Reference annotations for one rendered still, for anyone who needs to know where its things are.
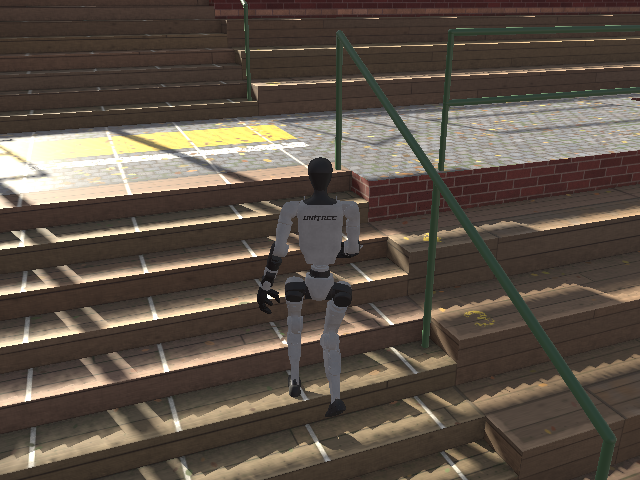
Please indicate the right robot hand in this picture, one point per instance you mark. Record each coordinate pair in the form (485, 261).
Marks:
(340, 254)

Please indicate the robot right upper arm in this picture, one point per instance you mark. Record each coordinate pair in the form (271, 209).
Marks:
(351, 212)

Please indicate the left robot foot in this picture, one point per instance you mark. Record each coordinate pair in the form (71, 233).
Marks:
(294, 390)

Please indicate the robot left upper arm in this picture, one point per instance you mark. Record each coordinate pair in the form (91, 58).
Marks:
(288, 211)

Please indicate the left robot hand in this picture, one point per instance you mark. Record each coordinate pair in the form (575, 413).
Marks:
(262, 299)

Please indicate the robot right forearm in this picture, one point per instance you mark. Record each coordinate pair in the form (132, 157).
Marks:
(352, 255)

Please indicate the robot left thigh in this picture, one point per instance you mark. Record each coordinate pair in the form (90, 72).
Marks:
(294, 294)

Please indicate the robot left forearm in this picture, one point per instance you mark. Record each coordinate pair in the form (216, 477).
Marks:
(271, 270)

